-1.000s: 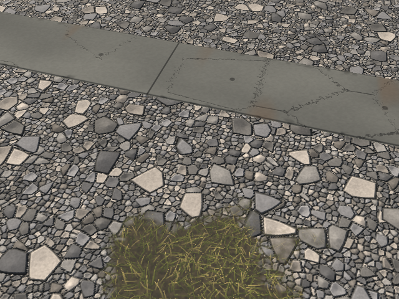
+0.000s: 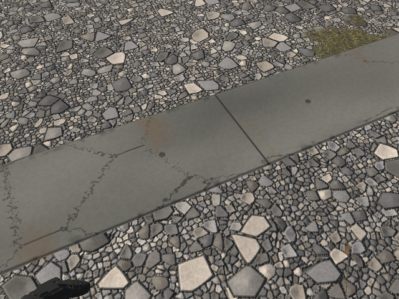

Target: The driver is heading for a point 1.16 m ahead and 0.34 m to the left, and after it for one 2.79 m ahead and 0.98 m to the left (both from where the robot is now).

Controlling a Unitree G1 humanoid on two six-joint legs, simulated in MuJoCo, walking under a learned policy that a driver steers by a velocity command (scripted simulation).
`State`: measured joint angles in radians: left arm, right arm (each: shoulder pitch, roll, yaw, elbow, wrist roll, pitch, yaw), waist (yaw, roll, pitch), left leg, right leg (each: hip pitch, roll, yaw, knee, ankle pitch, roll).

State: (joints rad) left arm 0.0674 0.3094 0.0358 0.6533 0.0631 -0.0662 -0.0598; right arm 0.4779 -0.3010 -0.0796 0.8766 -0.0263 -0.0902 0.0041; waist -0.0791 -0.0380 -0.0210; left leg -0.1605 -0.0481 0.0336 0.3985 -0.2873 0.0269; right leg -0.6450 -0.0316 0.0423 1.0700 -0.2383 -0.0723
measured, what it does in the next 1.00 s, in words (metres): walks ahead, turning left: right foot, then left foot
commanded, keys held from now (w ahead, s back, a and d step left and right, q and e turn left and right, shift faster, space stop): w+q+shift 0.72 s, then w+e+shift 0.28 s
